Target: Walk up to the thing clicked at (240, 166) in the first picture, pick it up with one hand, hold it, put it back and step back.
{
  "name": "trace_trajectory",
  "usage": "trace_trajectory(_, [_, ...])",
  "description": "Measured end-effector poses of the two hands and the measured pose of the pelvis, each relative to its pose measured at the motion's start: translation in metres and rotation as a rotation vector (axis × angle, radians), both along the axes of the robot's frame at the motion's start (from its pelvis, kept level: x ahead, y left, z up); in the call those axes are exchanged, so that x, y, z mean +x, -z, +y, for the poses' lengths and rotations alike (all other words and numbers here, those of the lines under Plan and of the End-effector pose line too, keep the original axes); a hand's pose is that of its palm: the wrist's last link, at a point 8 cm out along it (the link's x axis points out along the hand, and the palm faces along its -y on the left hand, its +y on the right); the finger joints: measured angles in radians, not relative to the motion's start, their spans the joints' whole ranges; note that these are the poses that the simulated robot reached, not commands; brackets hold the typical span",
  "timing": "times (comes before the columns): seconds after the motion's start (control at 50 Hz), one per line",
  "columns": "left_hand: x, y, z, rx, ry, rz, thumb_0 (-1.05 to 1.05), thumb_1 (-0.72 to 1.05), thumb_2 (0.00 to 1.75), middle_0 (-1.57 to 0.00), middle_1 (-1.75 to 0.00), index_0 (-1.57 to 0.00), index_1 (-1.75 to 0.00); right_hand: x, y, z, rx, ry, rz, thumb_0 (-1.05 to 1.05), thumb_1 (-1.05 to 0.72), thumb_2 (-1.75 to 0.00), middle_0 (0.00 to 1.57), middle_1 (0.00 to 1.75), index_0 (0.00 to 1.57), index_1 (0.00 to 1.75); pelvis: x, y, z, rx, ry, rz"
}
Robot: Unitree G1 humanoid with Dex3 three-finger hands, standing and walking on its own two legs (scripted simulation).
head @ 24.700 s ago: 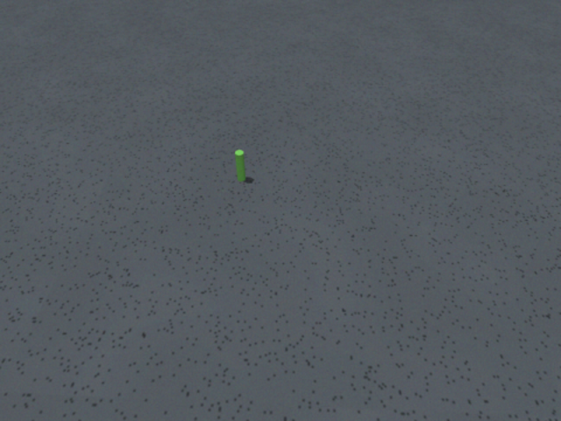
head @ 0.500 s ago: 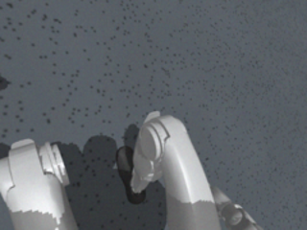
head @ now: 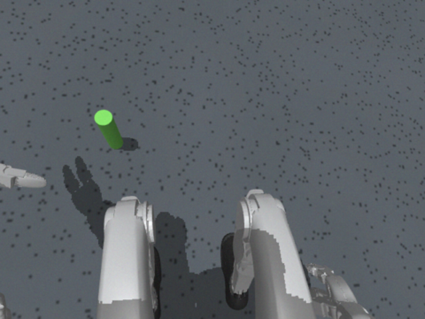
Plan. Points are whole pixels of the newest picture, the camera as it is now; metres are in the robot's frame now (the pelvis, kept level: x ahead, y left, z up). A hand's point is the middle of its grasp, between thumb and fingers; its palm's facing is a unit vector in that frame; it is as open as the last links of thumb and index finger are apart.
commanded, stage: home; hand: left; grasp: from the side
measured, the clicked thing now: (110, 131) +0.53 +0.24 -0.32
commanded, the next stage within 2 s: none
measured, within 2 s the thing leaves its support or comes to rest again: neither
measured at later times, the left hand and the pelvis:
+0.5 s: hand out of the picture +0.30 +0.26 +0.12, palm faces +0.23 -0.90 -0.38, open 17.4 cm; pelvis +0.05 -0.01 +0.22, yaw +5 degrees
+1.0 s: hand out of the picture +0.23 +0.20 +0.26, palm faces +0.21 -0.93 -0.29, open 17.3 cm; pelvis +0.09 +0.00 +0.31, yaw +6 degrees
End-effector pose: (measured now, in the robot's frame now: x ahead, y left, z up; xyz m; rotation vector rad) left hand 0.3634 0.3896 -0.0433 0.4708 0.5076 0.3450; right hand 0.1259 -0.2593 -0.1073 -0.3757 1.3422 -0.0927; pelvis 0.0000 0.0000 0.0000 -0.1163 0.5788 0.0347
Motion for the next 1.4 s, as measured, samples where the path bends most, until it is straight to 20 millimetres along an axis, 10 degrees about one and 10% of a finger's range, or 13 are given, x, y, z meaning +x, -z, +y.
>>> trace_trajectory(0.3, [-0.064,-0.128,-0.057,-0.089,-0.094,0.115,0.00,-0.50,0.08,-0.07,-0.06,-0.07,-0.06,0.095,-0.152,0.008,0.023,-0.022,-0.336,0.00,-0.90,-0.90,0.21,0.30,0.20,0.30,0.030,-0.142,-0.014,0.054,-0.035,-0.062])
trace_trajectory(0.72, [-0.126,-0.280,-0.129,-0.241,-0.100,0.206,0.00,-0.52,0.07,-0.07,-0.06,-0.07,-0.06,0.100,-0.319,0.023,0.024,0.043,-0.523,0.01,-0.90,-0.90,0.21,0.30,0.20,0.30,0.075,-0.288,-0.004,0.084,-0.066,-0.335])
trace_trajectory(0.94, [-0.151,-0.332,-0.148,-0.280,-0.081,0.156,0.00,-0.51,0.08,-0.06,-0.06,-0.07,-0.06,0.134,-0.358,0.045,0.066,0.009,-0.687,0.01,-0.90,-0.90,0.21,0.30,0.20,0.30,0.088,-0.313,0.001,0.095,-0.074,-0.423])
trace_trajectory(1.4, [-0.147,-0.333,-0.152,-0.290,-0.082,0.184,0.00,-0.52,0.06,-0.06,-0.06,-0.06,-0.05,0.135,-0.359,0.036,0.052,-0.016,-0.665,0.01,-0.90,-0.90,0.21,0.30,0.20,0.30,0.095,-0.319,-0.005,0.104,-0.082,-0.447])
